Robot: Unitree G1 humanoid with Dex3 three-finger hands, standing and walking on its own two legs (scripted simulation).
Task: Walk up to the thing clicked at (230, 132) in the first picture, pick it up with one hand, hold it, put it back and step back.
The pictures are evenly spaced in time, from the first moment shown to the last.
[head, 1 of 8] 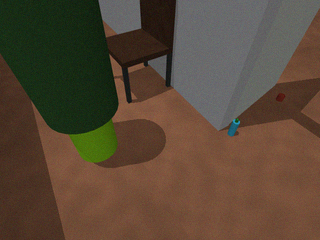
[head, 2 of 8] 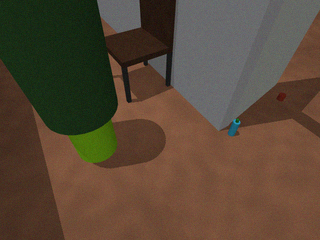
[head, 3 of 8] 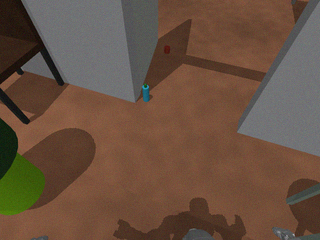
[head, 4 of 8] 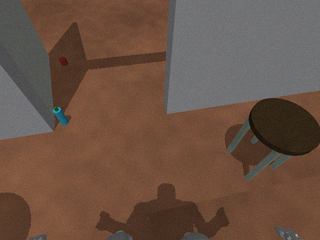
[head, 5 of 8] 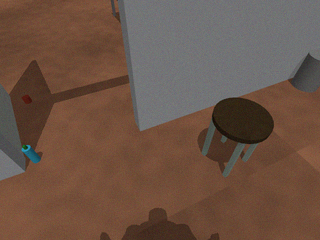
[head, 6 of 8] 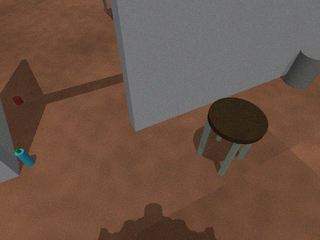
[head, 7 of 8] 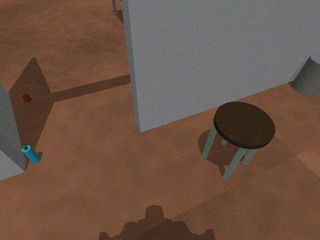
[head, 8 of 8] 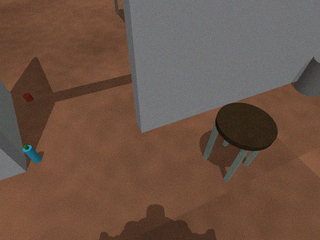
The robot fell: no
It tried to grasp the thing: no
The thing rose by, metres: 0.00
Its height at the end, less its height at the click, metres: +0.00
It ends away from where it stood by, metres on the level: 0.00
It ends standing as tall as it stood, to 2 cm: yes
